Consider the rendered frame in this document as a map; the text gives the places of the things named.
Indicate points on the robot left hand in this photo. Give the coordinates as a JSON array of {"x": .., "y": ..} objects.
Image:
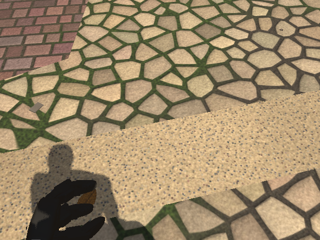
[{"x": 49, "y": 215}]

